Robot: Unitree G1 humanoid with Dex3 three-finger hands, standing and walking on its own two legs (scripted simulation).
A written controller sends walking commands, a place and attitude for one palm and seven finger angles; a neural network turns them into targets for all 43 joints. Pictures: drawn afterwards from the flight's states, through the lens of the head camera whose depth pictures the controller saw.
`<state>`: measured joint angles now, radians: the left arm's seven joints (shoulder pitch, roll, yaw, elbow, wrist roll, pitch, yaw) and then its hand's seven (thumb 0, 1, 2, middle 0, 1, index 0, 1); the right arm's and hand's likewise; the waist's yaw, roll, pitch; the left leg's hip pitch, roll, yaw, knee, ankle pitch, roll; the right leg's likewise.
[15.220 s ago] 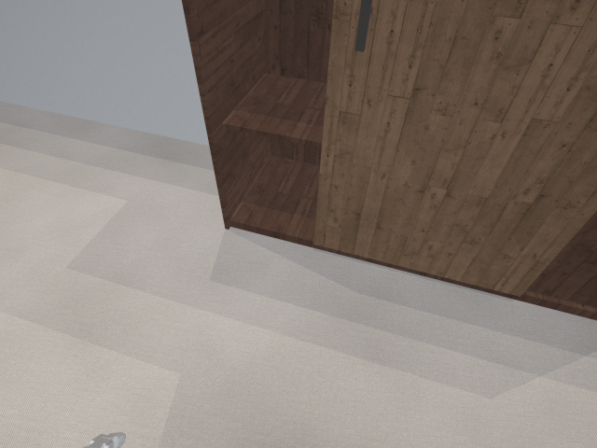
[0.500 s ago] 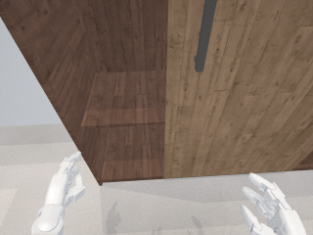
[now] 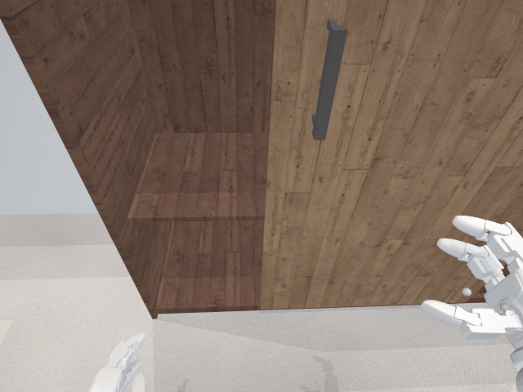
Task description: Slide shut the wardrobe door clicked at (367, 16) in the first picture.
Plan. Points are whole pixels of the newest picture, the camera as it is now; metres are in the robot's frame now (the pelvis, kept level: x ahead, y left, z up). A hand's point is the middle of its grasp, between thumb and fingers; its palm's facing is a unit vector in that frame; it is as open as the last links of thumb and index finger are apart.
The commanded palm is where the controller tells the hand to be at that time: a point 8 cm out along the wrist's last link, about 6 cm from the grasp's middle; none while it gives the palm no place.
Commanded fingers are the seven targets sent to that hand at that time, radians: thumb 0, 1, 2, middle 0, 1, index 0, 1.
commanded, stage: raise the hand with hooked fingers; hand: right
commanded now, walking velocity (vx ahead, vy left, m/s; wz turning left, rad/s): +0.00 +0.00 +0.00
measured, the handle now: (324, 83) +0.56 -0.09 +0.23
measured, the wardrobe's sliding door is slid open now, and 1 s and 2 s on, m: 0.40 0.40 0.40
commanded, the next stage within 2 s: move the hooked fingers beside the handle in 1.14 s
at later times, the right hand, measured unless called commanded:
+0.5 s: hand (493, 217) +0.27 -0.25 +0.21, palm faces +0.03 +0.99 -0.17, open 13.9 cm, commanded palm +0.24 -0.29 +0.23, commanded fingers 0.00 0.50 -0.30 0.30 1.20 0.30 1.20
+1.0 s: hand (519, 181) +0.29 -0.26 +0.26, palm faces +0.05 +0.99 -0.13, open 14.0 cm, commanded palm +0.26 -0.30 +0.26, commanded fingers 0.00 0.50 -0.30 0.30 1.20 0.30 1.20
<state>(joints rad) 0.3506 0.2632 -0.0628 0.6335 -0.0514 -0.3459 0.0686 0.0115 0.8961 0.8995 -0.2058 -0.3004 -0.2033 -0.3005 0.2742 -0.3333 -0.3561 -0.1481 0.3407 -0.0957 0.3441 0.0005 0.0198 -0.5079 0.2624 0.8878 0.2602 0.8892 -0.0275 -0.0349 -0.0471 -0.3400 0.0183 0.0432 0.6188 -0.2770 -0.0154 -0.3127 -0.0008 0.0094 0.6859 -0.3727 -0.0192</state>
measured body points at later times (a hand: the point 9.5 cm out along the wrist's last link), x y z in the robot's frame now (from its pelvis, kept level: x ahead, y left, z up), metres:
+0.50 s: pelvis +0.02 +0.02 +0.02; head +0.00 +0.05 +0.46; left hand +0.23 +0.23 -0.05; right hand +0.27 -0.30 +0.22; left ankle +0.03 +0.13 -0.72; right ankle +0.00 -0.10 -0.72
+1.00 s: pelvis +0.02 +0.02 +0.02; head -0.02 +0.05 +0.46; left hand +0.22 +0.25 -0.04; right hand +0.28 -0.31 +0.27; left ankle +0.03 +0.13 -0.72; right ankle +0.00 -0.10 -0.72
